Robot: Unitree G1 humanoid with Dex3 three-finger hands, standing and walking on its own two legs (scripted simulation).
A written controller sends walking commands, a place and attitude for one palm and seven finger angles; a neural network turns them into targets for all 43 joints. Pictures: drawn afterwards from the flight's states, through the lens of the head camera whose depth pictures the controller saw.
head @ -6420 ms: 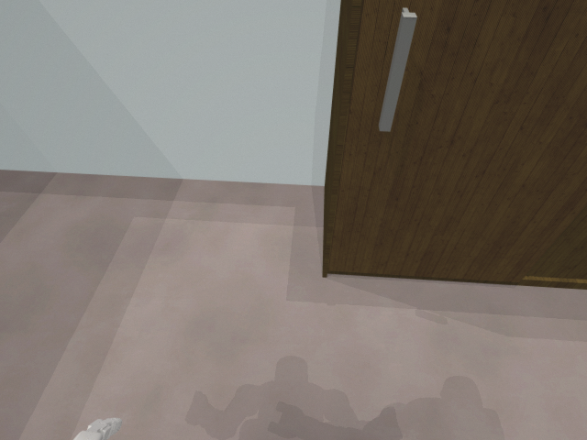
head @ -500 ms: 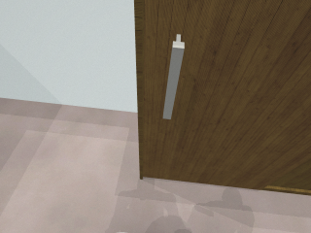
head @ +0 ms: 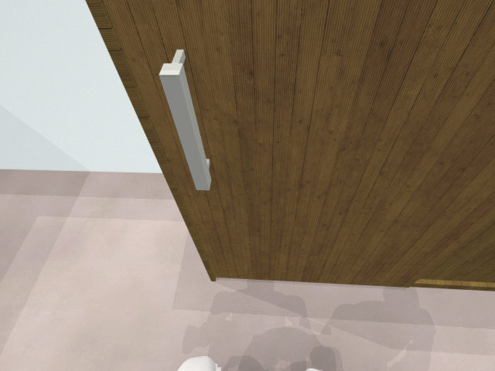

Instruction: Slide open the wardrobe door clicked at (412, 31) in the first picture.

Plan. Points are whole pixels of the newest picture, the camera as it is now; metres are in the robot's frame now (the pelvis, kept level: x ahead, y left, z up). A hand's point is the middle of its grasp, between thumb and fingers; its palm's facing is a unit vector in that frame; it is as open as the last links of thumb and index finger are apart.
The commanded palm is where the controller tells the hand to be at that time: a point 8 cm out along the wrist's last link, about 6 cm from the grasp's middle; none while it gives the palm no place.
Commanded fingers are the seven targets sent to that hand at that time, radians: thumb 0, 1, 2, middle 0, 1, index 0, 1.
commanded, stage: come to a stop and stand still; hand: left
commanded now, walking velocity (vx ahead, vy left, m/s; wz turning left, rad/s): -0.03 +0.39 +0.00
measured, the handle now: (193, 129) +0.46 +0.12 +0.12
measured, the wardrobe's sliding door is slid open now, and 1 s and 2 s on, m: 0.00 0.00 0.00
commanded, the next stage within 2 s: look again from close up in 1.86 s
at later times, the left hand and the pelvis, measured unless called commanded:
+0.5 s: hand out of the picture -0.02 +0.16 -0.17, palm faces +0.10 -0.98 -0.19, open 7.4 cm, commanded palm none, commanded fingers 0.00 0.90 0.90 -0.20 -0.30 -0.20 -0.30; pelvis -0.02 -0.02 +0.01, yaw +1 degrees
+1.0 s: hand out of the picture -0.01 +0.16 -0.16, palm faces +0.02 -0.98 -0.18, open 7.4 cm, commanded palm none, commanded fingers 0.00 0.90 0.90 -0.20 -0.30 -0.20 -0.30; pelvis +0.00 -0.01 +0.01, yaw +1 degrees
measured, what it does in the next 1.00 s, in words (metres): steps on the spot: left foot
